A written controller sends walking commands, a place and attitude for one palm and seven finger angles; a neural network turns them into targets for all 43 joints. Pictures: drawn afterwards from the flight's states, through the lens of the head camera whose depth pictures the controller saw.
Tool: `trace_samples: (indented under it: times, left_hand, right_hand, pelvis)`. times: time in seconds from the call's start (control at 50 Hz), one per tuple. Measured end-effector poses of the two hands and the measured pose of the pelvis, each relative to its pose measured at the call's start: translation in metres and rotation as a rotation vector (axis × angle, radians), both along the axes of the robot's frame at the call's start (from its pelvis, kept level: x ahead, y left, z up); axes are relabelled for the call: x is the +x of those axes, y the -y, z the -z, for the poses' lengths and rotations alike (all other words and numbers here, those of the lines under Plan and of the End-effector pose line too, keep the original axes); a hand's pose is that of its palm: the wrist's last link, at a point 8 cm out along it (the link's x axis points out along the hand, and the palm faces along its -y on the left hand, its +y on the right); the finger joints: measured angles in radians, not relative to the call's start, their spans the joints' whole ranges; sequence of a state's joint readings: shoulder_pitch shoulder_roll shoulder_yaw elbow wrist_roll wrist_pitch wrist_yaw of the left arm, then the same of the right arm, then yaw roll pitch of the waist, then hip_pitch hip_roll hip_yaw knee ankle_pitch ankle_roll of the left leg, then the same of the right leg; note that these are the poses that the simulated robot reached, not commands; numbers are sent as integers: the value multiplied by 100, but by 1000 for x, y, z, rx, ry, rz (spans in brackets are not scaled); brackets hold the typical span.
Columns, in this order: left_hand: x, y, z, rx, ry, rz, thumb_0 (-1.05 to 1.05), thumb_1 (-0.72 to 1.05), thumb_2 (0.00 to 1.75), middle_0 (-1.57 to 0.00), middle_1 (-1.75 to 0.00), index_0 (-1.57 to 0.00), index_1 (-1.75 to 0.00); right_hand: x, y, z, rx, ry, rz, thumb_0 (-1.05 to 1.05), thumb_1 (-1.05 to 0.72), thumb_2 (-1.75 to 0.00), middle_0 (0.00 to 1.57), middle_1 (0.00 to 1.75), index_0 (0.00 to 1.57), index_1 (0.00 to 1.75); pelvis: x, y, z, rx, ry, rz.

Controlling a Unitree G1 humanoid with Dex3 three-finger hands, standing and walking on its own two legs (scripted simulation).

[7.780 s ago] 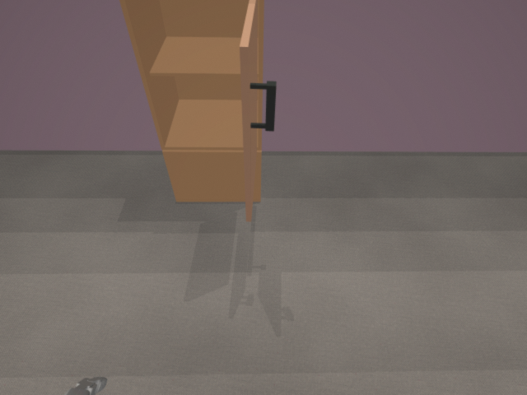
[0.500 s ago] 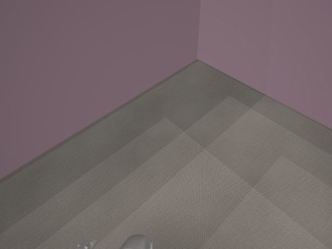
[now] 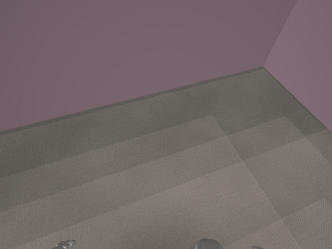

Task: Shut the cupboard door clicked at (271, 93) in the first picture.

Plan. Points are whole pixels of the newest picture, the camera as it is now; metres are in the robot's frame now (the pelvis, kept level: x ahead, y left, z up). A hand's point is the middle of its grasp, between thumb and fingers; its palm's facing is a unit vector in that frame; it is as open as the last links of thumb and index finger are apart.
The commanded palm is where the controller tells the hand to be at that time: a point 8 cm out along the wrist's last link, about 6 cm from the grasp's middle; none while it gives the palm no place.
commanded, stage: walk to a spot facing it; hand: left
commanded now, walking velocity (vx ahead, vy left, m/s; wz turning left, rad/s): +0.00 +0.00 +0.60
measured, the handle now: out of the picture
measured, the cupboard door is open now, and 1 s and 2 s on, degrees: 87 87 87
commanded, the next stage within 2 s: none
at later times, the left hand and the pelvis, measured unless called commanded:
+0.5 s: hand out of the picture +0.02 +0.16 -0.14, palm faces +0.31 -0.90 -0.30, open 7.4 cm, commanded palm none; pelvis +0.00 -0.06 +0.00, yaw +19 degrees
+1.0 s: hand out of the picture +0.00 +0.26 -0.16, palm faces +0.59 -0.78 -0.21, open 7.4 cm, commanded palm none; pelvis +0.06 +0.05 +0.00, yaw +36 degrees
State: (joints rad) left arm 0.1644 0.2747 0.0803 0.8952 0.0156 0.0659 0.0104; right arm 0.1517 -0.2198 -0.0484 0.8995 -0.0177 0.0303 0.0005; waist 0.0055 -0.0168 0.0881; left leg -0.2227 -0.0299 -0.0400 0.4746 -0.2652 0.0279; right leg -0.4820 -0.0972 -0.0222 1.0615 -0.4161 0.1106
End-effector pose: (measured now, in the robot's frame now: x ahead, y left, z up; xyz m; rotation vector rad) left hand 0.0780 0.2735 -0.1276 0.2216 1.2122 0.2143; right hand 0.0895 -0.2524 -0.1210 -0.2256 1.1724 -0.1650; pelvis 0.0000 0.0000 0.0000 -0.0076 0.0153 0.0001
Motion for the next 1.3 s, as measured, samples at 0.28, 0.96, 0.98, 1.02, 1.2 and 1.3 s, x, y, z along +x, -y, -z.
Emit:
trace_samples:
  times: [0.28, 0.96, 0.98, 1.02, 1.2, 1.3]
  left_hand:
    - [6, 61, -28, 51, 167, -69, 1, 91, 90, -21, -30, -20, -30]
    - [-138, -15, 4, -63, 20, -593, 1, 91, 90, -20, -30, -19, -30]
    - [-126, -20, 3, -59, 36, -591, 1, 91, 90, -20, -30, -19, -30]
    - [-100, -29, 1, -53, 65, -585, 1, 91, 90, -20, -30, -19, -30]
    - [40, -66, 3, 3, 195, -530, 1, 91, 90, -20, -30, -20, -30]
    - [57, -60, -4, 27, 225, -621, 1, 91, 90, -21, -30, -20, -30]
  right_hand:
    - [2, 45, 37, 68, -98, -74, 0, -90, -90, 20, 30, 20, 30]
    - [118, -106, -1, -9, -73, -572, 0, -90, -90, 20, 29, 20, 30]
    - [117, -107, 1, -7, -97, -568, 0, -90, -90, 20, 30, 20, 30]
    - [116, -107, 6, -6, -144, -557, 0, -90, -90, 20, 30, 20, 30]
    - [148, -97, 43, -19, -350, -510, 0, -90, -90, 20, 30, 20, 30]
    - [221, -118, 48, -24, -342, -595, 1, -90, -90, 20, 29, 20, 30]
  pelvis:
    - [1, 48, 7, 43, 20, -186]
    - [43, -40, -3, -3, 23, -605]
    - [50, -43, -4, -1, 22, -614]
    - [64, -48, -3, 5, 19, -628]
    - [157, -70, 23, 32, 10, -694]
    - [193, -80, 19, 37, 44, -768]
